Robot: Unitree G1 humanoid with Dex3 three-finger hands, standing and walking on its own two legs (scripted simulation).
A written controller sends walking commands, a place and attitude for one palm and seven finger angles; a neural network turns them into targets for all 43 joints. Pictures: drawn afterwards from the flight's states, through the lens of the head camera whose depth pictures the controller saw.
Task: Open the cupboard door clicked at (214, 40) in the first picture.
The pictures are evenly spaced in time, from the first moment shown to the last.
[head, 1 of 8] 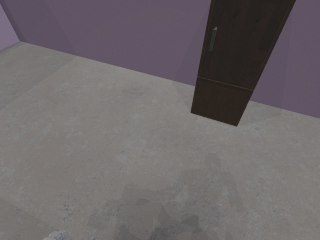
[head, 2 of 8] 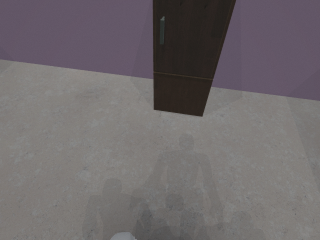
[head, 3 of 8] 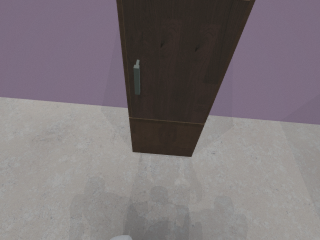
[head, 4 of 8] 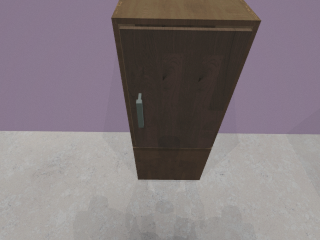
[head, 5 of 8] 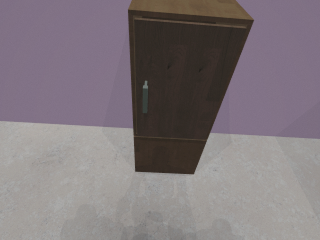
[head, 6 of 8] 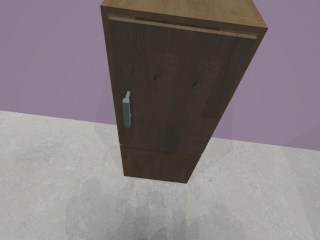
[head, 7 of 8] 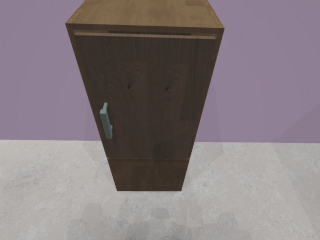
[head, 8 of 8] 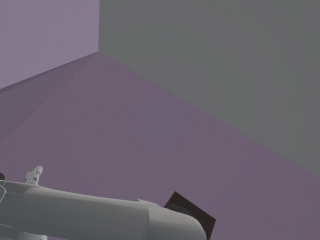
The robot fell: yes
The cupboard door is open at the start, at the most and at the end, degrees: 0 0 0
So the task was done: no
